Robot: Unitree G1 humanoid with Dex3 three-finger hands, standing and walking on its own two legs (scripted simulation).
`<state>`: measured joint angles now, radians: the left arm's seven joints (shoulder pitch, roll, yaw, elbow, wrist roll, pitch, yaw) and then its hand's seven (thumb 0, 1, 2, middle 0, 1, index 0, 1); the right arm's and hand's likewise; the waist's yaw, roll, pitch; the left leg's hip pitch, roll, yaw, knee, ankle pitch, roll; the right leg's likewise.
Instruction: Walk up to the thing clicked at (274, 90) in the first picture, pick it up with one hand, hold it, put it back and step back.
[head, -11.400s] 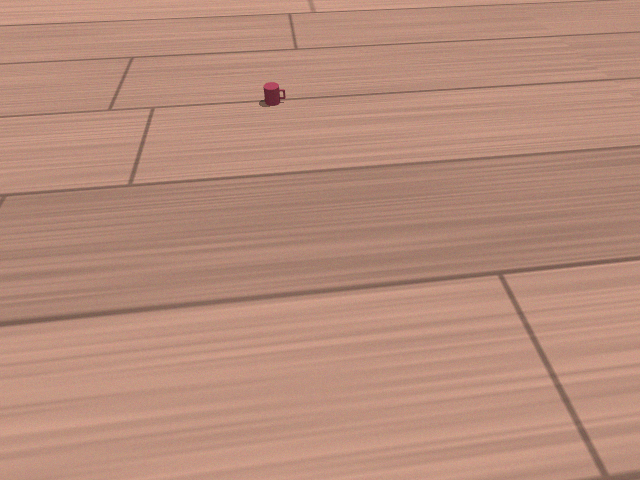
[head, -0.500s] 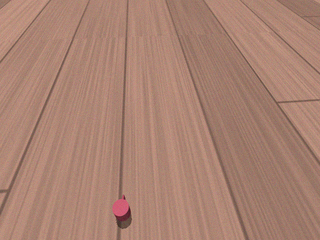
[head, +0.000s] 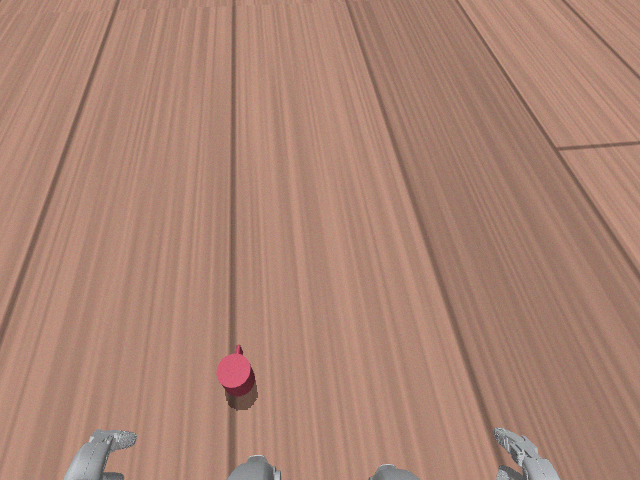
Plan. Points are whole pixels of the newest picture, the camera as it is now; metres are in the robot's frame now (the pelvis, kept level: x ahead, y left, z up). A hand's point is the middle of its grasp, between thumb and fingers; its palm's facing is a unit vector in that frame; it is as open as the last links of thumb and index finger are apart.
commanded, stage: rise first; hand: left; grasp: from above
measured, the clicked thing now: (237, 369) +0.44 +0.23 -0.68
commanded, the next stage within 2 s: none
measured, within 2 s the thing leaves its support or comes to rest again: neither
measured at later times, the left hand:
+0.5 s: hand out of the picture +0.14 +0.27 -0.22, palm faces -0.23 -0.83 -0.51, open 14.1 cm
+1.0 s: hand (172, 422) +0.26 +0.30 -0.42, palm faces -0.45 -0.36 -0.82, open 14.1 cm
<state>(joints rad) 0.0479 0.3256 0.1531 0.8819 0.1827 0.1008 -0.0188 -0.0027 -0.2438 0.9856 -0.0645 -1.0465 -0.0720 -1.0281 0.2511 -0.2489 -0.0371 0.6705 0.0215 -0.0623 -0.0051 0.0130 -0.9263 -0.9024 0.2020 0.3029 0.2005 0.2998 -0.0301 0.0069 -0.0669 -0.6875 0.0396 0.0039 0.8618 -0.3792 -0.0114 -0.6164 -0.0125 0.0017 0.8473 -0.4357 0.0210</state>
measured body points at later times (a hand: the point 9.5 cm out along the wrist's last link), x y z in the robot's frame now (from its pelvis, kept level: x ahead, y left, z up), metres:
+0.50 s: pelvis -0.01 +0.00 -0.08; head +0.11 +0.02 +0.36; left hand +0.15 +0.31 -0.18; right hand +0.19 -0.25 -0.17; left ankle +0.02 +0.13 -0.70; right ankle -0.01 -0.14 -0.70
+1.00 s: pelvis -0.08 +0.00 -0.28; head +0.13 +0.02 +0.11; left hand +0.28 +0.32 -0.37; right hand +0.07 -0.27 -0.42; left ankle +0.02 +0.13 -0.70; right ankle -0.01 -0.14 -0.70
